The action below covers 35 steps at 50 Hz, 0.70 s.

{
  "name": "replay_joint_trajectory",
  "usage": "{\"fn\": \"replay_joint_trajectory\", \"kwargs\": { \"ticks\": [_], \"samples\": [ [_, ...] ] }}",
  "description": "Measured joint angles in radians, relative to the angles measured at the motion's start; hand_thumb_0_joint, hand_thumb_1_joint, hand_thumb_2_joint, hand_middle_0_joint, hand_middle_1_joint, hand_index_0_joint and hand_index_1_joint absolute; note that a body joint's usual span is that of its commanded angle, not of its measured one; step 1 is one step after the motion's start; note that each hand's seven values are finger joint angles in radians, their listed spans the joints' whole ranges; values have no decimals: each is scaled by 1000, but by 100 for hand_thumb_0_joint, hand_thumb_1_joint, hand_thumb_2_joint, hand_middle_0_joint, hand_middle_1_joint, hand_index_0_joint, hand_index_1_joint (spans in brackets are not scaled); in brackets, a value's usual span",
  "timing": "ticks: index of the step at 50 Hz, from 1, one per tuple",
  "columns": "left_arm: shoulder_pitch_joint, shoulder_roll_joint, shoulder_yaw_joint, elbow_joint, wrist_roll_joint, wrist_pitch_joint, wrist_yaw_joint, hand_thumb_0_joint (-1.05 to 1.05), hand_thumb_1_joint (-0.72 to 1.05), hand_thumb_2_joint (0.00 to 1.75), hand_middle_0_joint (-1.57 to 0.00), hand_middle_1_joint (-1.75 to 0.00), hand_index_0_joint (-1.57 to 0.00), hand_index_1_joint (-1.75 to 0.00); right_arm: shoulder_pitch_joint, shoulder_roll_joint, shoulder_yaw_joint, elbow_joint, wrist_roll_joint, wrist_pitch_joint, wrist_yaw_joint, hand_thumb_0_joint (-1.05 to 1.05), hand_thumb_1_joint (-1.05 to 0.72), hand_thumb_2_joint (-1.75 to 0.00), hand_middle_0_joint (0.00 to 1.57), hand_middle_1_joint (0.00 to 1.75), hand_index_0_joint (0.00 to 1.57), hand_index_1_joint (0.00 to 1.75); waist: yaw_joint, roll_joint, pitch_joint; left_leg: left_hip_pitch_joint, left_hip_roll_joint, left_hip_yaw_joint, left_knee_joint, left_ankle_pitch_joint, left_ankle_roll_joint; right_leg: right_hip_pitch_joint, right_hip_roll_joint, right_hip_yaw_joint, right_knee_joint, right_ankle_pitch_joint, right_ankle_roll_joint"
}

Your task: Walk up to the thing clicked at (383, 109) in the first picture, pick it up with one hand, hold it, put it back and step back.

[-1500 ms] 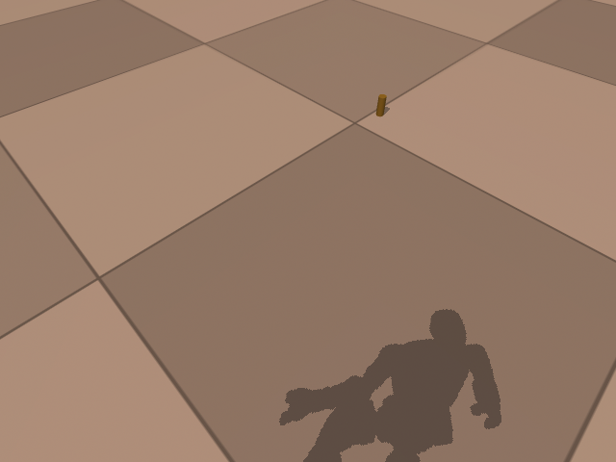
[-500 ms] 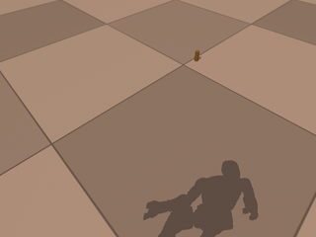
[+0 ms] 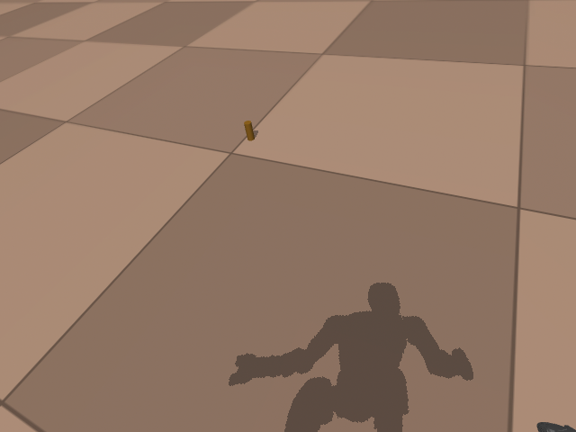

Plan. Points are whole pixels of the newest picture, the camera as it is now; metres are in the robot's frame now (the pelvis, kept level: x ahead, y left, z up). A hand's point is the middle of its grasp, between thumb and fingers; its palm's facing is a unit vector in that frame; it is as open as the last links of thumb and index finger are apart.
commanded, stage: walk up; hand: left
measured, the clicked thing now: (249, 130) +1.99 +0.34 -0.68
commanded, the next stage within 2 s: none
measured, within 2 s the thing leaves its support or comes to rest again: neither
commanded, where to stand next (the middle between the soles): +1.66 +0.67 m, yaw -78 degrees
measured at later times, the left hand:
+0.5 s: hand (132, 282) +0.48 +0.39 -0.14, palm faces -0.36 -0.78 -0.51, open 7.3 cm
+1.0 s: hand (192, 165) +0.85 +0.31 -0.10, palm faces -0.48 -0.68 -0.55, open 7.3 cm
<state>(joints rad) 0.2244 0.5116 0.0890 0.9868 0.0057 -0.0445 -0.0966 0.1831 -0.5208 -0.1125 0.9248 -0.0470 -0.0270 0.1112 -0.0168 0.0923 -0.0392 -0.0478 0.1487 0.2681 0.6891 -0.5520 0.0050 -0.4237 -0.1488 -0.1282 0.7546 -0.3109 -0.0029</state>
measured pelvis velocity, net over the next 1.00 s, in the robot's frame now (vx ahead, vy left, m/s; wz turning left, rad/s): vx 0.59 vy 0.12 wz -0.59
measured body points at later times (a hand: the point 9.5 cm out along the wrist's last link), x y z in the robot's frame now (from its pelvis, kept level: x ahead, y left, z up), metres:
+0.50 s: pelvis +0.29 +0.11 +0.00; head +0.33 +0.11 +0.45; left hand +0.50 +0.43 -0.10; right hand +0.27 -0.25 -0.08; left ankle +0.41 +0.20 -0.71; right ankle +0.15 -0.04 -0.62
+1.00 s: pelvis +0.59 +0.12 +0.00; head +0.59 +0.08 +0.45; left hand +0.87 +0.34 -0.06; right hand +0.49 -0.21 -0.11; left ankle +0.67 +0.23 -0.64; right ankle +0.52 -0.02 -0.71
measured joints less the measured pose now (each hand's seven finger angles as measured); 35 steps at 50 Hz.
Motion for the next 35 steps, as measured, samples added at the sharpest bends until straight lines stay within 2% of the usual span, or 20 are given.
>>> {"fn": "replay_joint_trajectory", "kwargs": {
  "ticks": [1,3,5,9,15,18,20,21,23,25,27,29,31,35],
  "samples": [
    [-2,-3,5,-14,0,-14,16,1,91,90,-20,-30,-21,-30,-3,-8,0,2,3,10,1,1,-90,-90,20,30,20,30,9,19,3,-63,-6,-77,147,-24,2,-8,20,-3,44,-33,6],
    [16,-29,-3,-36,-4,-29,44,1,91,90,-20,-30,-21,-30,-23,-16,11,10,9,25,8,1,-90,-90,20,30,20,30,28,51,10,-196,-63,-214,376,-14,-9,18,57,1,47,-64,4],
    [46,-63,-23,-40,-6,-30,62,1,91,90,-20,-30,-21,-30,-51,-11,26,5,15,25,15,2,-90,-90,20,30,20,30,33,78,24,-320,-84,-272,463,50,-13,86,86,7,-25,-55,5],
    [110,-109,-57,-21,-14,-35,79,1,91,90,-20,-30,-21,-30,-96,25,53,-58,13,14,45,2,-90,-90,20,30,20,30,44,72,58,-502,-56,-299,349,198,-17,225,106,71,-186,-21,28],
    [177,-119,-69,-13,-8,-57,80,1,90,90,-21,-31,-21,-30,-102,37,57,-139,0,32,84,1,-90,-90,20,30,20,30,47,23,60,-631,-13,-332,152,409,-43,350,74,185,-322,-45,36],
    [173,-93,-61,-18,2,-55,87,1,90,90,-21,-31,-22,-30,-86,22,37,-157,2,30,82,1,-90,-90,20,30,20,30,35,5,61,-570,-13,-313,39,438,-41,381,42,230,-301,-112,51],
    [162,-60,-51,-22,9,-43,98,1,90,90,-21,-31,-22,-30,-64,10,18,-171,4,16,69,1,-90,-90,21,30,20,30,20,-19,60,-494,-35,-290,4,390,-37,335,6,253,-145,-188,41],
    [134,-36,-45,-17,10,-32,107,1,90,90,-21,-31,-22,-30,-57,22,5,-173,2,5,51,1,-90,-90,20,30,20,30,1,-52,77,-502,-57,-268,66,345,-35,271,-8,274,25,-209,13],
    [69,-1,-40,-17,0,-16,132,1,90,90,-21,-31,-21,-30,-33,51,2,-161,16,-1,20,1,-90,-90,20,30,20,30,-24,-94,105,-495,-70,-229,124,289,-23,113,41,296,361,-204,-44],
    [20,19,-40,-30,-13,-22,136,1,91,90,-20,-30,-21,-30,-1,75,10,-135,18,17,6,1,-90,-90,20,30,20,30,-43,-118,111,-443,-76,-194,76,281,-6,-21,71,229,512,-116,-64],
    [-5,27,-38,-46,-24,-29,122,1,91,90,-20,-30,-21,-30,37,86,15,-117,10,28,0,1,-90,-90,20,30,20,30,-62,-127,103,-376,-83,-156,2,283,12,-107,71,140,497,-48,-52],
    [-15,29,-34,-57,-27,-24,106,1,91,90,-20,-30,-21,-30,76,85,14,-111,5,28,-2,1,-90,-90,20,30,20,30,-82,-127,90,-304,-97,-114,-72,280,26,-159,69,81,427,-11,-33],
    [-22,23,-32,-65,-27,-11,94,1,91,90,-20,-30,-21,-30,114,73,8,-113,2,24,-5,1,-90,-90,20,30,20,30,-102,-116,80,-234,-116,-76,-135,271,39,-187,67,48,337,10,-20],
    [-41,0,-30,-83,-25,12,77,1,91,90,-20,-30,-21,-30,168,37,-8,-119,1,28,-8,1,-90,-90,20,30,20,30,-134,-67,77,-114,-152,-21,-220,229,60,-197,52,12,163,60,-12]
  ]
}}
